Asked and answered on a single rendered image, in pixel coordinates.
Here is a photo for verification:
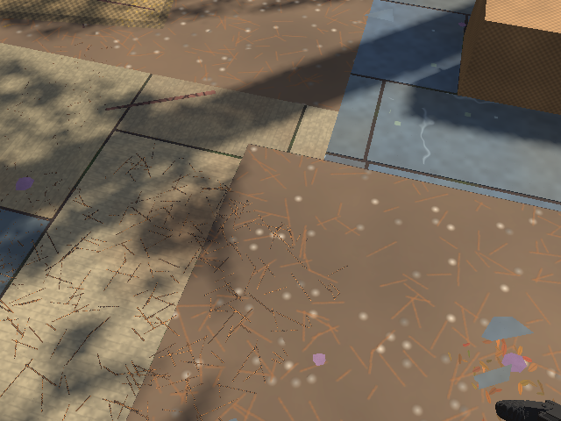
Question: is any right robot hand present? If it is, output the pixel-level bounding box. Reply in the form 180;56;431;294
495;400;561;421

